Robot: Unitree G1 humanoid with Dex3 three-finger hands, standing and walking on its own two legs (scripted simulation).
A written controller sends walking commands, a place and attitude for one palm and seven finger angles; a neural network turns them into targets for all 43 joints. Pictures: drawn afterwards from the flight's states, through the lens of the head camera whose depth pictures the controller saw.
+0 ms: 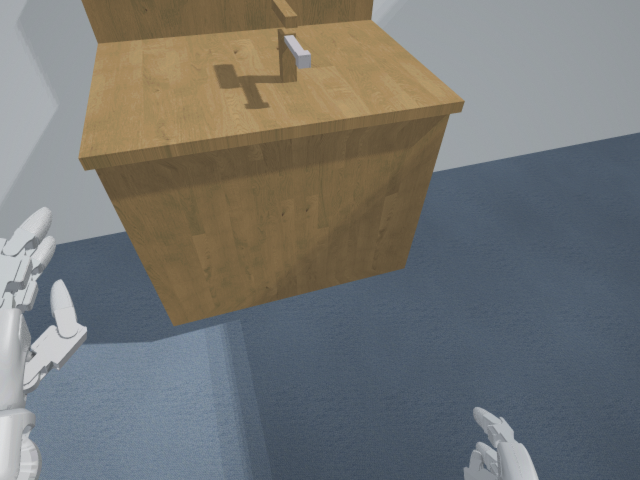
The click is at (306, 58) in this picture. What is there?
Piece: tap's lever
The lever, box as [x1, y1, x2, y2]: [295, 50, 310, 68]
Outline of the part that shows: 307,50 295,51 296,65 298,68 310,67 310,54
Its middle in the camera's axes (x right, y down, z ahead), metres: -0.04 -0.39 +0.83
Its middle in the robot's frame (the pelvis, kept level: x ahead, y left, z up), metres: +0.90 +0.10 +0.13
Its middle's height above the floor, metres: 0.90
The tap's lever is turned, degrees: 0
